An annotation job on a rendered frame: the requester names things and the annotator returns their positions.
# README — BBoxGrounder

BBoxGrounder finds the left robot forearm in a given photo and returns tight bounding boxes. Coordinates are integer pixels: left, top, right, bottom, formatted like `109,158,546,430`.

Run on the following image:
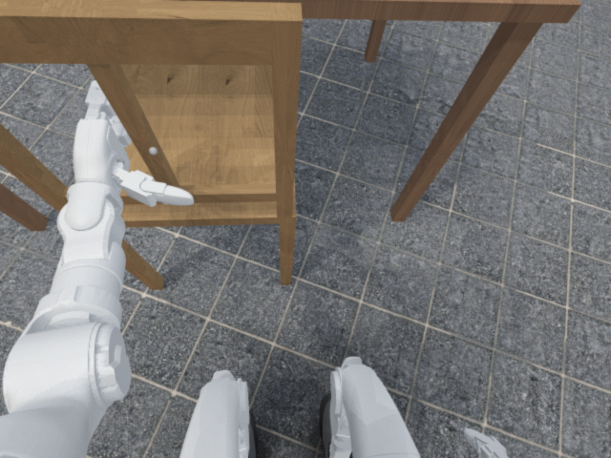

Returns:
3,181,126,413

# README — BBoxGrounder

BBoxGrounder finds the robot right thigh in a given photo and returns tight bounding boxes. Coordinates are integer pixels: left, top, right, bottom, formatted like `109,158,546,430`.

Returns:
330,364,421,458

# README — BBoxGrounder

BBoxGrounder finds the left robot hand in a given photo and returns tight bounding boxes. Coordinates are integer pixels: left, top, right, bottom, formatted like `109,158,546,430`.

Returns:
73,80,194,207

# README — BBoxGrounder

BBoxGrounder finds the right robot hand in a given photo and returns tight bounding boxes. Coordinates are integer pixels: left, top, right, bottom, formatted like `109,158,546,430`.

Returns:
464,428,509,458

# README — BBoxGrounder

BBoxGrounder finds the robot left upper arm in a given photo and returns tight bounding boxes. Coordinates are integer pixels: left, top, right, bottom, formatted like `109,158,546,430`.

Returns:
0,322,132,458

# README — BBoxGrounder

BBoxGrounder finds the right robot shin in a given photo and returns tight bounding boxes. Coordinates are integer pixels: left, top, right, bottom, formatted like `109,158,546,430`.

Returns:
329,357,375,458

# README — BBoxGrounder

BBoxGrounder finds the chair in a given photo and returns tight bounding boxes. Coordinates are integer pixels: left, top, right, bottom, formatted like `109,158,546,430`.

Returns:
0,0,303,290

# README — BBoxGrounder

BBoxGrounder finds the table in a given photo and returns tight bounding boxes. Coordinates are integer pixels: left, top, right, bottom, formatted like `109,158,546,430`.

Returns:
0,0,581,231

